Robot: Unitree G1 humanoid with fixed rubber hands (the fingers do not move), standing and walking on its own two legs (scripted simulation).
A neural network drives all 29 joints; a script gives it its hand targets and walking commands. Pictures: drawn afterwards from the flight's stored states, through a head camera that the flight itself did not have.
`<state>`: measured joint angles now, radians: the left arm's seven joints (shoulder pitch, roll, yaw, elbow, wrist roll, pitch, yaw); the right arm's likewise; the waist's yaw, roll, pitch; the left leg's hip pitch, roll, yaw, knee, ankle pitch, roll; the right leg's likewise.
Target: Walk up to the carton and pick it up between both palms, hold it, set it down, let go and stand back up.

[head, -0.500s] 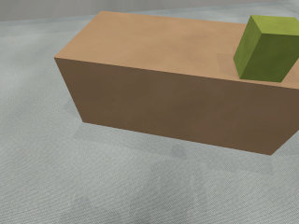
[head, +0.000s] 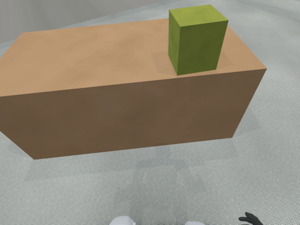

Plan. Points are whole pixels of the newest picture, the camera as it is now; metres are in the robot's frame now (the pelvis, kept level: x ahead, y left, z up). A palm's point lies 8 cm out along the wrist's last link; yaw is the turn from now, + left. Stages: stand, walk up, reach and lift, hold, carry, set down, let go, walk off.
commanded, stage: walk up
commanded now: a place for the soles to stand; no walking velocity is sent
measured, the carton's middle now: (193, 40) +0.92 -0.18 +0.02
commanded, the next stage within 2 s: none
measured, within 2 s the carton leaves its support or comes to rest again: neither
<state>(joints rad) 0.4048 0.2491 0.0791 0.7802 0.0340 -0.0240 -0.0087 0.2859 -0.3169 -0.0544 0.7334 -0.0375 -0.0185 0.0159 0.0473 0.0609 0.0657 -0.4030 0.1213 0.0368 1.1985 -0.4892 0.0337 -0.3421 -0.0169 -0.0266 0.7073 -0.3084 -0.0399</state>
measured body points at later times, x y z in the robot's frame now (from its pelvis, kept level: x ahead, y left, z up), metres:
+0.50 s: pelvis +0.20 +0.01 +0.02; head +0.22 +0.02 +0.47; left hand +0.37 +0.24 -0.09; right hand +0.15 -0.27 -0.08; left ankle +0.23 +0.13 -0.72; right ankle +0.21 -0.14 -0.65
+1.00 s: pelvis +0.36 -0.05 +0.02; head +0.37 -0.07 +0.47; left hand +0.48 +0.21 -0.09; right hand +0.40 -0.34 -0.08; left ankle +0.50 +0.05 -0.68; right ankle +0.31 -0.17 -0.72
